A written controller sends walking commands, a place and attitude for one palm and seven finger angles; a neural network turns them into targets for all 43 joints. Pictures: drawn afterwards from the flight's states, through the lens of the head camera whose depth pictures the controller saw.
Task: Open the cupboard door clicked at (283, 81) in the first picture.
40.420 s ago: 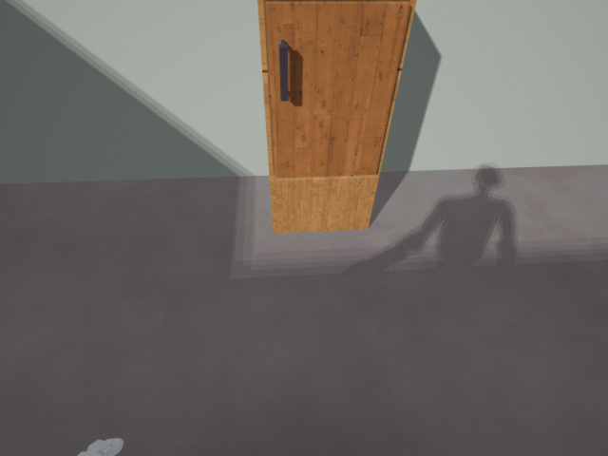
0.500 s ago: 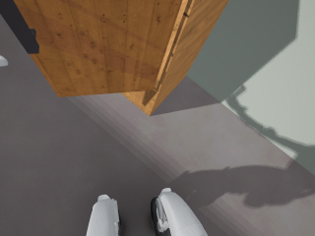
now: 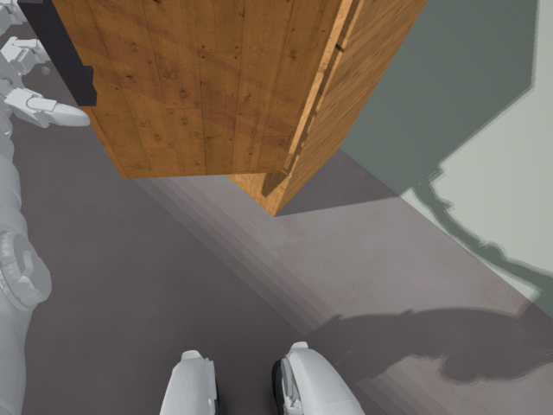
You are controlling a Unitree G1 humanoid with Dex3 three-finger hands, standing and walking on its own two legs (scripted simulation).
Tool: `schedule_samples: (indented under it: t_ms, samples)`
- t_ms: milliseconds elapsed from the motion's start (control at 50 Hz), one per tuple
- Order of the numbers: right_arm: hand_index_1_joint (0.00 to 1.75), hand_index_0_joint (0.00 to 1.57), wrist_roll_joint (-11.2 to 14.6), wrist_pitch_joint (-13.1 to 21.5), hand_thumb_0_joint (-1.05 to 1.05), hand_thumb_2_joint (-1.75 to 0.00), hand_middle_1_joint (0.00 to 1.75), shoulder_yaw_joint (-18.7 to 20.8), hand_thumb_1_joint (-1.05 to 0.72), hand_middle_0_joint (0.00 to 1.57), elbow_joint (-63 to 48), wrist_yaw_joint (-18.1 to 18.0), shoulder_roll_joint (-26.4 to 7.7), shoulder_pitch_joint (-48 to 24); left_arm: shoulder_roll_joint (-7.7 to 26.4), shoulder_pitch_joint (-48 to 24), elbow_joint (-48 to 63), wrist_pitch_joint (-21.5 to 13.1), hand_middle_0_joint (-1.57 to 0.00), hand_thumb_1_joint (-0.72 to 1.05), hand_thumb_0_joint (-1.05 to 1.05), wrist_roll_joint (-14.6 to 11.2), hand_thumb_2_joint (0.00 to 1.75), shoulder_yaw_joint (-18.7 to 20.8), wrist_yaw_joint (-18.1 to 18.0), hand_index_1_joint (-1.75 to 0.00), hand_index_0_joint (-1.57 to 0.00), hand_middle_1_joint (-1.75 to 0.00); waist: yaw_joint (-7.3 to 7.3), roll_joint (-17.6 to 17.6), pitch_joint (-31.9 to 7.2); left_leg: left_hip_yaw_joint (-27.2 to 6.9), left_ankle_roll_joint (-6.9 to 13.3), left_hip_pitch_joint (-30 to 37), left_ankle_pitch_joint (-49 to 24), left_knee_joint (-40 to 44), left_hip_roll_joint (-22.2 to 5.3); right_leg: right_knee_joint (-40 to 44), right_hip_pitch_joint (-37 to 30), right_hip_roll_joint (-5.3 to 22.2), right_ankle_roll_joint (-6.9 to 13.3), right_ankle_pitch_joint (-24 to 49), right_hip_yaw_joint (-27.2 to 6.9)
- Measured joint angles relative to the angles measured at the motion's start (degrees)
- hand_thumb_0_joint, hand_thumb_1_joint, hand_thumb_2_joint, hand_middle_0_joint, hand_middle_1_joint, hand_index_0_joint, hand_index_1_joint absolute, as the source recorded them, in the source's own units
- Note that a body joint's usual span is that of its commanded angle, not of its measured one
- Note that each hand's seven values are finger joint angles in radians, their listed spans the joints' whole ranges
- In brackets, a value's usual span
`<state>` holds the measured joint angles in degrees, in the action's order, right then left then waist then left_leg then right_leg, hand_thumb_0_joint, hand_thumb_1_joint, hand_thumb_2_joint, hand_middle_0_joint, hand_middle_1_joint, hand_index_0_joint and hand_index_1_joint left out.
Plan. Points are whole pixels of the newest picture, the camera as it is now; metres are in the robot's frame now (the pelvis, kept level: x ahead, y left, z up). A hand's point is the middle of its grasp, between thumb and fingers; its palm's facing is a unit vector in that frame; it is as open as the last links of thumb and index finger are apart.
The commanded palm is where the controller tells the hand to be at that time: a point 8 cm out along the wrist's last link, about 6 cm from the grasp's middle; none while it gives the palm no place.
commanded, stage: slide the fingers in behind the handle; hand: left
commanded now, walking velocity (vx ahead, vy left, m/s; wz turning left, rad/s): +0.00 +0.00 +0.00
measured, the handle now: (66, 43) +0.59 +0.22 +0.08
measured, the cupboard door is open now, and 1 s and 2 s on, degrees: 48 46 47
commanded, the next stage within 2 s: close the thumb around the handle in 1.08 s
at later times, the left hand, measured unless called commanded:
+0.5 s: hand (75, 69) +0.55 +0.21 +0.08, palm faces +0.03 -1.00 +0.00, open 14.0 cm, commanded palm +0.54 +0.23 +0.07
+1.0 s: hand (86, 69) +0.55 +0.19 +0.08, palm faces +0.03 -1.00 -0.01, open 14.0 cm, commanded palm +0.53 +0.22 +0.07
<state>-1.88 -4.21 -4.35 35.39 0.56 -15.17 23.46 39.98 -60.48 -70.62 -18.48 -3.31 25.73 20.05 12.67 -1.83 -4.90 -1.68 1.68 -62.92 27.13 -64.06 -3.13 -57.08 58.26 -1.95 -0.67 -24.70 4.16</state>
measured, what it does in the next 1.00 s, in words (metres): stands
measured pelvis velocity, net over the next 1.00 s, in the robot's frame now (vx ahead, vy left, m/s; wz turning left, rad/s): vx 0.00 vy -0.01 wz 0.00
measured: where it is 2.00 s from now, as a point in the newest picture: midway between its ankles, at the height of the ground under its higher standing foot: outside the picture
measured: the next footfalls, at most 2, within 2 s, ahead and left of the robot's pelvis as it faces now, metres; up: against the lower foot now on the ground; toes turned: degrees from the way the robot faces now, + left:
none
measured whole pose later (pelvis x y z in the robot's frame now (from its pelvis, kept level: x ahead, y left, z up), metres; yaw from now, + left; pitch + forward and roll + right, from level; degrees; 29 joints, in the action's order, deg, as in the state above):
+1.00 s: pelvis +0.00 -0.01 +0.00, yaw +0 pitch +26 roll -5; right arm -2.1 -3.7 -3.7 35.8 1.3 -14.9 23.6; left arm 35.5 -60.1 -71.5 -20.5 -2.6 25.0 14.5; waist 12.9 -2.2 -5.2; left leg -0.9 1.2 -62.0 27.7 -64.0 -3.4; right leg -58.4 58.4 -2.2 -0.2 -25.7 3.3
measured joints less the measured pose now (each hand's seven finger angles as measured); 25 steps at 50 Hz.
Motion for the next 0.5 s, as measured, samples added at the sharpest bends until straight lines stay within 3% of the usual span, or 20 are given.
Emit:
schedule_samples:
  t_ms: [240,500]
  samples:
    - [0.3,0.2,0.17,-0.26,0.0,-0.9,0.3,0.25,-0.9,0.2,-0.42,0.2,-0.17,0.04,-0.31,1.19,-0.32,-1.1,-0.3,-0.5,-0.01,0.47,0.3,1.92,-1.36,-1.21,-0.29,-1.2,0.24,-0.19,0.07,0.6,-0.58,0.63,0.41,0.1,-0.69,-0.84,0.24,-0.62,0.62,-0.52,-0.65]
    - [0.3,0.2,0.19,0.39,0.0,-0.9,0.3,0.74,-0.9,0.2,-0.12,-0.05,-0.62,-0.3,-1.3,-0.17,-0.72,-0.9,-0.3,-0.5,-0.01,0.4,0.3,1.04,-2.54,-1.21,-0.3,-1.2,0.45,0.01,0.14,0.22,-1.02,-0.31,0.42,-0.36,-0.74,-1.67,1.27,-0.69,1.05,-0.84,-0.32]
